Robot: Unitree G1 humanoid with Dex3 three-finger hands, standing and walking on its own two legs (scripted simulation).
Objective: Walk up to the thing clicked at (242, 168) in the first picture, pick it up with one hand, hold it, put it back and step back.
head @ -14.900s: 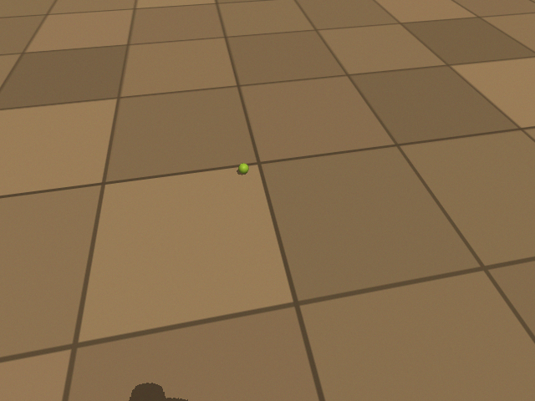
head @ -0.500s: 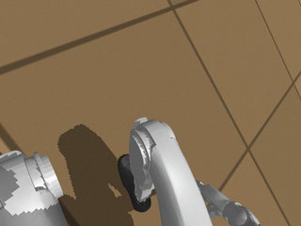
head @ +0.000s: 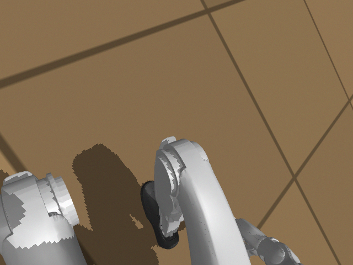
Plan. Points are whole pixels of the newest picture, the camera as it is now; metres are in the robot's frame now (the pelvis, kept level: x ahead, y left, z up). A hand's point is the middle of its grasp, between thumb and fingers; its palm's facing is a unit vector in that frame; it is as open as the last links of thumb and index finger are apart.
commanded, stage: close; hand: left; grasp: from above
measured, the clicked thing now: out of the picture +0.40 +0.37 -0.27
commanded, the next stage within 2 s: settle in 0.70 s
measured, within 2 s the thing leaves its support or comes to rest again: leaves its support in 1.12 s
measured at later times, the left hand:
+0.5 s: hand out of the picture +0.39 +0.37 -0.25, palm faces -0.42 -0.21 -0.88, open 8.6 cm
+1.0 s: hand out of the picture +0.38 +0.37 -0.25, palm faces -0.42 -0.20 -0.88, open 6.8 cm
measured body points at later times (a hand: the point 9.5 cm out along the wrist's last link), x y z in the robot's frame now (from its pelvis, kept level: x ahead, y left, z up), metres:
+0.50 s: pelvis +0.00 +0.00 +0.00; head +0.26 +0.14 +0.34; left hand +0.41 +0.37 -0.20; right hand +0.10 -0.26 -0.06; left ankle +0.06 +0.14 -0.26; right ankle +0.11 -0.12 -0.26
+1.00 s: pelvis +0.00 +0.00 +0.00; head +0.25 +0.15 +0.34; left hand +0.40 +0.38 -0.20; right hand +0.10 -0.25 -0.07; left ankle +0.06 +0.14 -0.26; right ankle +0.11 -0.12 -0.26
